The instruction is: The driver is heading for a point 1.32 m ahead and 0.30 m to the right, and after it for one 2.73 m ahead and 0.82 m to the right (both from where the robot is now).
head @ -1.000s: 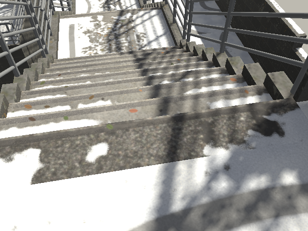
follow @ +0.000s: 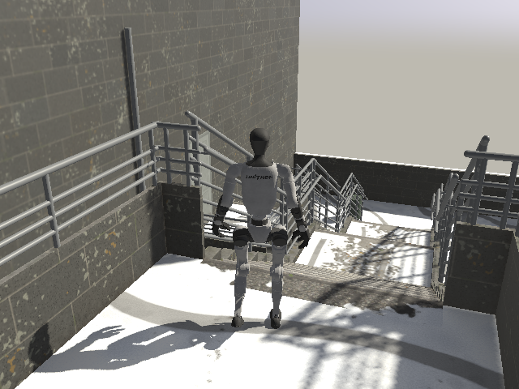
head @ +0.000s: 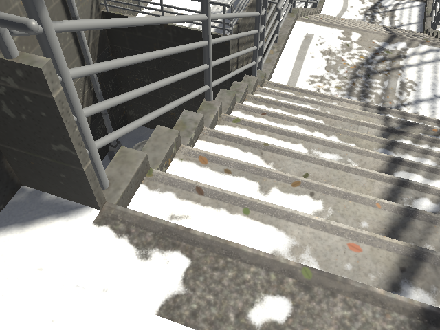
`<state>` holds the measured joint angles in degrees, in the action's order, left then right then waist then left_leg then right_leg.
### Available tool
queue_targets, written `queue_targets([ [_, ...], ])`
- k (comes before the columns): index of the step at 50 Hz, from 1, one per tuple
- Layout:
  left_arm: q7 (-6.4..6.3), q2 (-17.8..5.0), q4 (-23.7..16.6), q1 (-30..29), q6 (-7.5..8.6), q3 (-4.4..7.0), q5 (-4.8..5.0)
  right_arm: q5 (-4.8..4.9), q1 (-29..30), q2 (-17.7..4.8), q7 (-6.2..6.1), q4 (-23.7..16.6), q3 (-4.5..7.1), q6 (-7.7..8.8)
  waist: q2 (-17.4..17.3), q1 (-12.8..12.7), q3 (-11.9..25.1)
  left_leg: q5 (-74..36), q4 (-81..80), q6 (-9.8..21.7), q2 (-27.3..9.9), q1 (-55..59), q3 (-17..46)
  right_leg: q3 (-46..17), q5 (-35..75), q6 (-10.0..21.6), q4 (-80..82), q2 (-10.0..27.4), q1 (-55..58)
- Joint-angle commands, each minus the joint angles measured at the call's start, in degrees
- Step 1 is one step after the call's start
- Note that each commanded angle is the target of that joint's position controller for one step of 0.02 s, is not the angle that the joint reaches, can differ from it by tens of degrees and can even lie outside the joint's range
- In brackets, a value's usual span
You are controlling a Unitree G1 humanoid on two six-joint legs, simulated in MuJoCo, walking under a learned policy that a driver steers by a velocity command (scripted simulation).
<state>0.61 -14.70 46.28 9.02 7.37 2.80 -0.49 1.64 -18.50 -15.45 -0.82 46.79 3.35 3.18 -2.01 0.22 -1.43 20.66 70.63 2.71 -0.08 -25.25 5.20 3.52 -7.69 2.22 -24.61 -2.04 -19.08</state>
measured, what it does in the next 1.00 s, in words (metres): walks ahead, turning right: left foot, then right foot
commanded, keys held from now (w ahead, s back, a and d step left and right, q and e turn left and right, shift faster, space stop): w+e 0.42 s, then e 0.50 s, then w+e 0.08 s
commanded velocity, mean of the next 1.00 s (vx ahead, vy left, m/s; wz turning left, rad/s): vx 0.32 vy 0.00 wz -0.37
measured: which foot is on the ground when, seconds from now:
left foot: up 0.00-0.30, down 0.32-0.76, up 0.78-1.00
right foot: down 0.00-0.32, up 0.34-0.74, down 0.76-1.00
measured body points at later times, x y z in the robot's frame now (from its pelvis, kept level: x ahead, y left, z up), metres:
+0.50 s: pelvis +0.25 +0.05 +0.01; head +0.27 +0.07 +0.46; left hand +0.39 +0.31 -0.12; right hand +0.31 -0.23 -0.09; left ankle +0.28 +0.15 -0.74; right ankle +0.22 -0.10 -0.64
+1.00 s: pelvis +0.36 +0.00 +0.00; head +0.39 -0.03 +0.44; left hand +0.61 +0.18 -0.09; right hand +0.39 -0.32 -0.11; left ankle +0.44 +0.15 -0.67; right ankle +0.41 -0.10 -0.74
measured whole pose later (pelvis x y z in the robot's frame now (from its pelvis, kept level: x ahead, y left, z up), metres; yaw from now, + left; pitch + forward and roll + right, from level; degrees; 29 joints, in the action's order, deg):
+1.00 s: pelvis +0.36 +0.00 +0.00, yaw -27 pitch +3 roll +1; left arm -0.5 -15.7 34.3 11.9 -1.7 3.5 0.0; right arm -0.3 -5.6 -16.8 -2.4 41.0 3.3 -0.2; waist -0.8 -0.9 -2.3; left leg 22.6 60.5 -2.6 -0.5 -32.4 4.7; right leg -3.9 -4.6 5.0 -27.4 -5.6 -25.8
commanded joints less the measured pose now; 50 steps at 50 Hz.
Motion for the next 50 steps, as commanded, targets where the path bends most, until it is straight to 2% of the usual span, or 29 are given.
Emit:
queue_targets([
  [1,0.75,-4.36,0.03,3.73,0.60,1.01,-0.05,-0.04,-3.00,-1.08,0.21,-3.78,0.46,0.32,5.92,0.63,2.56,-2.36,-2.01,0.24,-5.73,-8.83,1.50,-17.74,0.79,11.32,15.45,14.87,8.32],
  [5,0.51,-7.78,1.03,5.18,0.15,1.91,1.26,-1.91,5.85,-0.40,0.41,-7.17,-0.72,1.46,4.22,-0.20,0.03,-9.27,-18.76,-1.20,-7.27,-10.66,-1.66,-14.19,5.60,13.20,17.83,14.21,6.91],
  [9,0.19,-10.20,1.82,9.11,-1.21,2.36,2.03,-1.06,13.85,-1.22,1.24,-9.09,-1.15,2.59,5.44,-2.86,-0.03,-17.86,-32.82,-2.84,-3.67,-4.33,-3.98,-11.51,7.08,11.04,15.31,12.47,6.15],
  [11,0.04,-10.82,2.03,10.43,-1.70,2.38,2.26,-0.59,16.35,-3.50,1.34,-10.46,-0.76,2.90,6.76,-3.42,-0.19,-16.68,-36.69,-2.91,-2.87,-2.47,-3.78,-13.68,3.91,10.20,13.29,13.32,7.76],
  [13,-0.23,-10.90,2.28,10.94,-2.29,2.31,2.55,-0.27,15.64,-5.25,1.48,-10.97,-0.11,3.39,7.56,-1.87,0.60,-16.51,-41.06,-2.09,-2.28,2.20,-3.53,-16.33,0.18,8.64,10.34,14.37,8.75],
  [15,-0.43,-9.17,1.94,10.83,-2.78,1.59,2.14,-0.70,7.16,-7.26,1.31,-8.62,1.39,3.30,6.68,2.69,4.61,-15.33,-44.02,-0.16,-1.45,15.39,-4.48,-15.08,3.08,6.18,1.44,11.47,6.39],
  [16,-0.24,-5.35,0.57,9.85,-2.65,0.25,1.40,-1.78,-2.18,-11.00,0.72,-7.50,2.79,3.39,1.87,7.10,10.92,-12.21,-44.78,3.29,-10.25,28.09,3.94,-11.17,-1.61,3.38,-14.97,6.94,-0.73],
  [17,-0.42,-0.14,-1.42,14.28,-1.83,-1.01,0.92,-3.53,-6.49,-16.10,0.61,-7.46,3.73,2.46,-12.50,5.55,16.51,-9.07,-49.05,9.38,-23.77,42.63,24.43,-5.12,-22.43,-0.24,-34.99,-0.08,-18.99],
  [18,-0.42,-4.44,-0.88,16.36,-1.33,-0.17,2.54,-3.63,-8.35,-12.94,1.01,-6.58,3.08,2.28,-13.12,5.91,17.73,0.85,-53.57,12.90,-25.82,41.22,36.02,-10.48,-25.96,-0.47,-46.01,0.89,-25.43],
  [19,-0.54,-7.11,-1.45,13.71,-1.65,0.64,3.70,-2.02,-5.10,-8.76,0.91,-6.88,1.86,2.44,-8.93,4.76,10.88,4.91,-54.24,11.58,-24.64,36.67,29.66,-11.16,-21.58,-0.13,-49.85,3.67,-29.43],
  [20,-0.65,-7.36,-1.65,10.89,-2.12,0.86,3.30,-1.65,-1.75,-5.65,1.31,-7.19,0.83,2.64,-5.89,4.11,7.38,2.31,-55.22,9.69,-21.28,31.18,21.77,-10.23,-16.33,-0.03,-49.43,5.44,-28.61],
  [21,-0.68,-6.75,-1.86,9.59,-2.65,1.04,2.65,-1.87,1.72,-4.19,1.58,-7.30,0.36,2.70,-4.91,2.48,4.60,-2.06,-56.78,8.51,-18.33,26.37,16.02,-10.20,-12.06,-0.26,-47.18,6.74,-27.09],
  [23,-0.57,-4.90,-2.28,10.68,-4.32,1.30,2.13,-2.23,5.08,-3.08,1.87,-6.79,0.30,3.47,-5.37,-0.55,1.78,-25.06,-57.31,7.36,-15.77,19.29,5.45,-9.74,-9.16,-1.34,-43.52,7.38,-20.90],
  [25,-0.60,-3.72,-3.76,10.58,-5.60,1.45,1.28,-2.69,5.23,-4.86,1.74,-5.92,1.00,4.03,-3.62,-1.77,1.78,-42.65,-56.25,7.88,-15.48,16.68,-1.15,-8.54,-7.77,-2.57,-41.75,6.40,-18.82],
  [26,-0.68,-3.35,-5.17,8.29,-5.96,1.43,1.31,-2.94,6.39,-6.17,1.33,-5.69,1.45,3.74,-3.55,-1.87,0.94,-44.88,-56.61,7.93,-15.06,15.49,-3.72,-8.00,-5.19,-3.17,-38.48,6.33,-19.23],
  [27,-0.64,-2.80,-5.86,8.05,-6.25,1.39,1.64,-2.48,6.50,-6.10,0.58,-5.21,1.72,3.32,-4.27,-2.03,0.96,-44.62,-56.33,7.52,-14.31,15.75,-6.48,-7.23,-1.32,-3.35,-34.16,6.23,-19.19],
  [30,0.65,-0.95,-8.25,3.33,-6.57,0.59,0.93,-1.98,6.11,-7.25,-1.04,-4.39,1.95,2.00,-3.91,-0.24,1.74,-43.16,-54.01,6.76,-13.31,14.20,-11.83,-3.80,8.02,-2.74,-21.74,5.54,-13.94],
  [33,2.09,-2.90,-10.48,1.63,-6.97,1.40,0.21,-1.54,5.05,-9.07,-1.14,-3.69,2.31,1.29,-4.20,0.31,3.65,-40.73,-49.75,6.47,-15.65,15.54,-12.69,-2.55,6.08,-1.61,-17.86,4.63,-10.29],
  [36,2.47,-4.99,-12.57,1.71,-7.63,2.46,0.04,0.51,6.79,-10.87,-1.41,-4.21,3.17,0.23,-3.91,-0.75,4.11,-43.48,-41.90,4.50,-17.13,17.72,-12.20,-0.38,-2.05,0.99,-12.95,2.78,-7.64],
  [37,2.16,-5.60,-12.10,5.00,-7.58,3.07,0.51,1.13,7.38,-10.77,-1.72,-4.14,3.34,-0.21,-2.38,-2.56,6.06,-44.35,-35.09,2.91,-15.03,17.86,-13.59,1.05,1.69,2.70,-6.51,0.81,-2.15],
  [38,1.20,-9.78,-11.25,9.53,-7.43,4.76,0.43,0.18,3.84,-9.43,-1.45,-3.51,2.96,-0.26,3.19,-4.00,9.50,-38.67,-22.88,-0.58,-10.38,13.82,-15.95,-1.57,19.45,5.52,-3.14,0.46,8.31],
  [39,-0.14,-16.54,-12.20,11.65,-7.43,6.02,0.32,-3.31,1.77,-4.42,-1.15,-5.39,1.25,-0.08,17.52,-2.26,12.73,5.03,-1.39,-4.85,-2.86,-3.76,-16.45,-21.15,49.37,13.12,-5.42,15.21,21.59],
  [40,0.28,-17.55,-14.42,10.08,-7.15,5.32,-0.89,-2.52,-1.19,-5.83,-0.24,-6.87,0.71,0.32,20.98,-1.22,24.28,20.84,12.30,-6.05,3.49,-12.18,-2.98,-42.05,38.33,25.28,0.58,25.48,27.99],
  [41,0.79,-13.31,-15.68,7.26,-7.17,4.25,-0.24,-0.91,3.62,-9.93,-0.08,-6.90,1.80,-0.14,11.63,-3.55,21.71,15.93,13.56,-5.37,0.84,-15.03,1.31,-37.79,28.68,22.71,3.00,22.58,24.77],
  [42,0.67,-10.66,-15.45,5.23,-7.24,3.31,0.47,-0.77,6.46,-9.56,-0.42,-7.84,1.71,-0.87,7.96,-2.51,15.82,11.99,11.46,-4.69,-0.20,-16.55,0.57,-32.13,21.84,18.98,2.84,19.72,20.04],
  [43,0.33,-9.07,-15.37,3.84,-7.50,2.89,1.19,-1.62,6.96,-8.38,-1.33,-7.03,1.68,-1.67,2.40,-1.18,11.94,8.33,6.98,-4.72,-1.86,-15.64,0.82,-28.41,16.63,15.52,3.29,16.71,14.07],
  [44,-0.08,-8.55,-15.59,2.32,-7.81,2.66,1.26,-2.15,7.30,-8.65,-2.03,-7.37,1.93,-2.42,3.38,0.03,9.99,5.85,2.81,-4.87,-2.42,-13.05,1.01,-26.45,14.57,14.17,4.00,14.77,9.07],
  [46,-0.68,-9.02,-16.08,1.42,-8.24,2.82,-0.10,-2.13,6.53,-7.34,-2.04,-7.31,1.79,-3.28,5.64,1.46,9.32,2.94,-2.14,-5.15,-0.97,-8.21,-0.10,-24.41,14.12,13.18,5.14,11.93,4.11],
  [50,-2.30,-10.06,-16.50,2.90,-8.61,3.45,0.89,-1.85,8.60,-5.53,-1.54,-8.00,1.12,-3.40,8.78,0.40,10.10,0.12,-15.99,-5.57,-0.03,-5.94,-0.65,-27.72,-17.90,12.39,9.93,9.36,3.05],
])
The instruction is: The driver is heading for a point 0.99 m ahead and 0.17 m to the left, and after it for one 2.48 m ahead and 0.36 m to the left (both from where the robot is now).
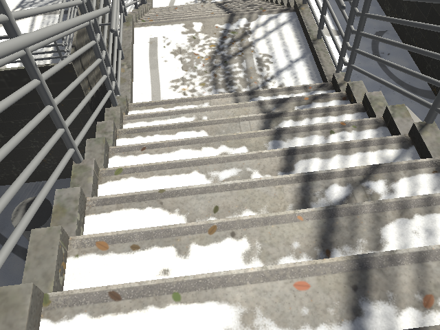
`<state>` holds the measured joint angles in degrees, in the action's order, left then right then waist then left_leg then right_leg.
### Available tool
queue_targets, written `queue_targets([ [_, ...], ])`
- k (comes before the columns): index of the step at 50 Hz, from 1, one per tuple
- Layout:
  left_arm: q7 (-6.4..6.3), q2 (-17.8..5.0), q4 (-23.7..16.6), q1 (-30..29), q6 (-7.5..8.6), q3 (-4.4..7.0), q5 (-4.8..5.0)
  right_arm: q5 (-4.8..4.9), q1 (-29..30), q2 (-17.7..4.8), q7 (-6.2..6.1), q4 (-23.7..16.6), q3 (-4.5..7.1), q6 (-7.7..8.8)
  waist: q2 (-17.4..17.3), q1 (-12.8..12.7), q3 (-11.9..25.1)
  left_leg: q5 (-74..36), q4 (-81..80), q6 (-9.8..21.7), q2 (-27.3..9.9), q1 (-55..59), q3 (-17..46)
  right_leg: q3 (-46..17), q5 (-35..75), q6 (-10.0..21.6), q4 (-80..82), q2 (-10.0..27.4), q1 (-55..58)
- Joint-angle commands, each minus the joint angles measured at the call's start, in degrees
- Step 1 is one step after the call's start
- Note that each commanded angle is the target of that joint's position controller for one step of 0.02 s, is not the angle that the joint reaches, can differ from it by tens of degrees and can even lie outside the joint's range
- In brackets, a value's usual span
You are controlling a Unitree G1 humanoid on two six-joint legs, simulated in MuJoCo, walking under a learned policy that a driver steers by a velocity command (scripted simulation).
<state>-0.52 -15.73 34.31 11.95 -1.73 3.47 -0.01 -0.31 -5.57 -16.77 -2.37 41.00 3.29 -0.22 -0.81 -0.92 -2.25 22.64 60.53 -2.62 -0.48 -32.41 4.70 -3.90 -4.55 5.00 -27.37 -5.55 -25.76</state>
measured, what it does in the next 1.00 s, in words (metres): walks ahead, turning left: left foot, then right foot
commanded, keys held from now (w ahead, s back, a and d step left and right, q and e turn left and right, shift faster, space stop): w+e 0.06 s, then w+q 0.94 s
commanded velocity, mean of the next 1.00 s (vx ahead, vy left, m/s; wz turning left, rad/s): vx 0.43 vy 0.00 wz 0.25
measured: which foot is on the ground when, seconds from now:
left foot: up 0.00-0.22, down 0.24-0.66, up 0.68-1.00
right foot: down 0.00-0.24, up 0.26-0.62, down 0.64-1.00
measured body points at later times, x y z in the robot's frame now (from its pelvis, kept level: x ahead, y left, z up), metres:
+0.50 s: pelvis +0.09 +0.05 +0.02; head +0.10 +0.09 +0.47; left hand +0.30 +0.30 -0.07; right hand +0.05 -0.22 -0.09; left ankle +0.03 +0.15 -0.73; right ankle +0.21 -0.14 -0.67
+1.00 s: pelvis +0.28 +0.06 -0.01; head +0.30 +0.07 +0.44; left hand +0.20 +0.34 -0.13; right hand +0.52 -0.15 -0.10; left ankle +0.33 +0.25 -0.66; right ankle +0.22 -0.09 -0.73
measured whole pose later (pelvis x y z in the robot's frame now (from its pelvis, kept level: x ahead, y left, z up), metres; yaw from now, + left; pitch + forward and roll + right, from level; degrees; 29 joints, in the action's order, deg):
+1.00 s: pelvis +0.28 +0.06 -0.01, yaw +19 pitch +2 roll -3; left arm 0.4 -15.8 48.1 22.9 5.3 4.8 0.1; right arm 1.2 -13.4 -18.8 0.9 39.0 5.1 -0.3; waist -3.2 -4.4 0.3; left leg 1.6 62.6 2.5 -5.8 -43.6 6.1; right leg 7.8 -24.3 -1.2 -26.9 0.5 -3.7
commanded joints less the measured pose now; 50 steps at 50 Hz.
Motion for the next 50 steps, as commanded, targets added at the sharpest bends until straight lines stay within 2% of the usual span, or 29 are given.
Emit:
queue_targets([
  [1,-1.48,-9.45,-4.86,-0.12,0.45,2.90,0.40,0.33,-3.53,-4.41,0.27,-2.54,1.19,0.19,8.75,1.32,10.25,-1.82,-8.45,-0.12,0.63,1.79,-0.10,-21.91,-25.01,9.39,13.53,13.06,9.18],
  [4,-1.93,-9.61,-4.95,0.87,0.60,2.92,0.37,0.65,-3.58,-4.74,1.10,-2.28,1.20,1.49,9.78,0.84,9.64,-1.34,-14.01,0.79,0.82,4.52,-0.90,-23.52,-29.55,8.32,13.68,13.89,8.96],
  [7,-1.19,-8.28,-3.87,2.67,0.68,2.18,0.19,0.39,-6.30,-3.45,2.25,-0.95,0.50,2.47,10.26,0.33,8.97,-1.07,-17.66,2.66,0.21,10.74,-4.12,-21.59,-32.65,7.06,13.15,14.40,6.09],
  [9,-0.62,-8.45,-3.61,1.41,0.65,1.93,0.45,0.63,-8.96,-2.93,2.79,-0.10,0.27,2.95,10.28,2.04,6.77,-3.26,-23.74,5.12,0.42,16.63,-6.18,-19.31,-35.24,5.75,12.41,14.21,1.93],
  [11,-0.56,-6.48,-3.59,-0.62,0.93,1.26,0.46,0.22,-15.15,-2.39,3.12,2.38,0.08,3.38,8.18,4.68,3.94,-2.63,-31.84,7.61,0.44,22.71,-5.62,-13.52,-34.16,2.64,6.36,11.14,-3.02],
  [12,-0.67,-3.23,-4.32,-1.92,1.35,0.51,0.61,-0.64,-20.79,-4.27,3.11,3.85,0.30,3.71,-0.13,5.40,2.84,7.25,-39.41,10.15,-7.27,25.96,7.86,-7.54,-29.78,-0.48,-9.21,6.71,-8.62],
  [13,-0.26,-3.49,-6.04,-1.92,2.91,0.55,1.91,-0.89,-19.21,-10.84,3.32,2.70,1.52,3.48,-10.94,3.00,-3.01,19.93,-49.82,15.89,-17.13,26.96,29.07,1.98,-23.93,-3.38,-20.24,1.15,-21.24],
  [14,-0.18,-6.01,-6.49,-4.04,4.63,1.38,3.15,-1.70,-15.86,-14.04,2.83,1.08,2.57,3.66,-12.82,2.34,-7.04,28.17,-55.33,19.43,-20.64,23.37,40.77,-1.92,-21.47,-2.82,-25.58,3.89,-26.42],
  [15,-0.08,-8.60,-5.62,-4.52,5.46,2.06,3.25,-0.97,-13.32,-11.70,2.26,0.02,2.02,3.98,-9.58,1.39,-8.19,24.58,-54.16,18.26,-19.57,23.81,36.79,-3.40,-15.35,-2.99,-27.83,6.12,-27.78],
  [16,-0.02,-8.46,-4.24,-4.10,5.57,2.19,1.98,-0.37,-13.12,-9.35,2.14,-0.49,1.34,4.07,-7.69,1.47,-6.08,18.80,-52.54,16.43,-16.63,25.42,31.41,-2.79,-11.27,-3.61,-27.75,6.67,-26.52],
  [18,0.10,-6.50,-3.43,-5.32,5.79,2.03,0.14,0.45,-15.96,-7.56,1.83,0.04,0.75,3.80,-6.90,2.81,-3.37,10.00,-51.92,14.64,-12.79,26.51,24.45,-1.65,-4.92,-4.90,-25.10,7.02,-22.74],
  [21,0.96,-2.66,-3.75,-9.35,6.40,1.06,-0.34,0.74,-21.20,-4.72,0.88,1.91,-0.06,3.05,-7.14,4.94,-0.97,-4.08,-50.94,13.57,-8.92,26.48,17.51,0.17,2.22,-5.84,-18.44,5.73,-16.17],
  [24,1.75,-1.67,-3.92,-13.15,7.20,0.70,0.07,0.88,-23.40,-5.94,-0.01,2.97,0.13,2.25,-8.07,6.18,-0.72,-11.29,-48.81,12.72,-7.04,25.47,14.44,0.75,5.35,-6.30,-8.73,4.10,-9.58],
  [26,2.15,-1.26,-3.26,-13.56,7.82,0.62,0.25,0.52,-23.36,-6.73,0.30,2.91,0.50,1.82,-10.01,6.01,0.40,-15.69,-46.97,13.19,-5.97,19.84,12.80,2.78,5.21,-7.09,-8.78,2.12,-0.50],
  [28,2.04,-2.06,-3.49,-13.66,7.88,0.89,0.78,1.20,-24.27,-6.69,0.49,2.65,0.69,0.96,-10.19,5.80,0.10,-16.19,-44.50,14.12,-5.71,18.93,15.13,2.99,-0.62,-7.73,-7.12,1.24,3.51],
  [30,1.80,-3.37,-3.30,-11.57,8.13,1.47,1.43,2.13,-23.53,-7.00,0.13,2.14,1.00,0.18,-10.53,3.80,0.06,-15.22,-42.22,14.21,-6.51,20.65,19.92,2.17,-5.20,-7.29,-1.83,1.07,6.61],
  [32,1.11,-5.86,-0.95,-2.54,8.46,2.68,1.14,2.40,-19.87,-6.70,-0.35,0.62,1.12,-0.05,-9.01,-1.72,3.69,-17.81,-33.96,11.48,-4.65,17.97,20.25,0.35,-1.73,-3.99,6.18,4.84,18.92],
  [33,0.69,-9.50,0.55,7.44,8.47,3.49,0.22,1.13,-19.79,-2.84,-0.18,-0.56,0.14,0.18,-0.35,-5.08,13.18,-10.24,-16.85,9.03,-1.39,11.11,14.60,-9.31,2.38,-0.11,3.79,15.95,34.89],
  [34,0.97,-12.97,2.98,11.59,7.41,4.36,0.14,1.96,-27.62,1.69,0.02,-1.89,-1.03,0.92,18.86,-1.66,18.97,11.39,-0.09,6.00,5.20,-7.30,6.68,-27.06,0.49,9.16,3.48,27.66,48.60],
  [35,1.39,-9.24,3.12,11.27,7.08,3.83,1.00,2.63,-27.40,-3.45,0.03,-1.07,0.31,1.67,17.75,-2.16,14.29,10.37,8.51,5.13,1.35,-14.32,6.09,-33.90,-9.07,11.56,7.95,30.32,42.96],
  [36,1.39,-5.89,2.62,9.03,7.36,2.91,1.36,3.08,-21.26,-6.87,0.18,-1.07,1.67,1.58,11.49,-2.62,6.75,4.88,13.61,5.04,-0.80,-15.78,6.35,-27.96,-9.31,10.79,9.46,28.05,35.89],
  [37,1.78,-3.92,2.51,6.43,7.51,2.20,1.20,3.22,-19.40,-7.14,0.49,-0.72,2.11,0.88,6.35,-1.25,3.54,-0.21,14.87,5.17,-2.16,-13.72,6.08,-21.03,-5.93,9.47,10.73,24.72,29.39],
  [39,1.89,-1.47,3.36,2.85,7.67,1.32,1.38,2.88,-18.03,-5.59,0.80,-1.03,2.53,-0.10,7.29,1.15,-0.63,-5.95,10.98,5.26,-5.10,-11.13,6.11,-10.87,1.60,7.45,12.95,20.43,21.66],
  [41,2.00,-2.52,5.25,2.83,8.09,1.74,0.77,2.42,-16.67,-3.68,1.70,-2.01,2.43,-0.55,7.18,1.56,-0.92,-6.49,6.53,4.74,-6.23,-8.77,3.69,-5.56,8.03,7.31,14.15,19.37,18.31],
  [43,1.83,-5.51,6.95,3.70,7.99,2.84,0.21,1.09,-14.02,-1.72,2.64,-3.46,1.56,-0.56,4.87,1.04,-1.17,-8.88,2.31,3.56,-6.88,-8.61,1.36,-2.49,11.68,8.58,12.98,19.91,17.09],
  [44,1.80,-6.54,7.31,3.49,7.85,2.98,0.05,1.06,-12.83,-1.24,3.07,-4.17,1.20,-0.46,4.23,0.78,-0.86,-10.78,-0.56,3.54,-7.09,-8.19,0.76,-0.78,12.74,8.46,12.36,19.88,16.59],
  [46,1.48,-8.43,8.24,5.53,8.25,3.16,-0.59,0.82,-14.38,-3.12,3.18,-2.91,2.01,0.07,0.64,0.58,3.35,-20.74,5.55,4.32,-7.09,-11.41,1.93,-1.05,16.48,9.26,7.37,22.51,21.40],
  [48,1.21,-7.89,9.67,6.78,7.92,2.89,0.39,1.22,-11.19,-2.92,3.27,-4.06,1.63,0.30,1.95,-0.41,2.29,-23.42,4.34,5.22,-6.85,-14.07,0.85,1.82,15.88,7.43,4.02,21.86,22.34],
  [50,-0.16,-5.99,11.84,14.90,7.83,2.33,0.25,1.99,-0.67,-4.03,3.81,-7.69,2.11,1.27,4.84,-5.75,-1.95,-24.05,-1.17,6.36,-6.62,-30.81,7.83,-0.45,4.34,4.27,2.79,23.64,35.22],
])
Keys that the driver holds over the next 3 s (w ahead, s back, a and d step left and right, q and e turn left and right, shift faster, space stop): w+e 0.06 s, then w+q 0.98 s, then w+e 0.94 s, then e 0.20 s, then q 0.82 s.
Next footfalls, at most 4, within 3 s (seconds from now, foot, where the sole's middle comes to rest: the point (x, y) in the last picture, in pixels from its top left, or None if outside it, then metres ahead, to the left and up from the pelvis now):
0.24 left None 0.07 0.15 -0.77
0.64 right None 0.26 -0.09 -0.77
1.24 left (129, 325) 0.50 0.38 -0.94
1.82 right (188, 252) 0.83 0.22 -1.11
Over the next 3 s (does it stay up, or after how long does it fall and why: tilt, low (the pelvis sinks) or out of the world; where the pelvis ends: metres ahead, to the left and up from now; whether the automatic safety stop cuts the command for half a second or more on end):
stays up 0.97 0.29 -0.50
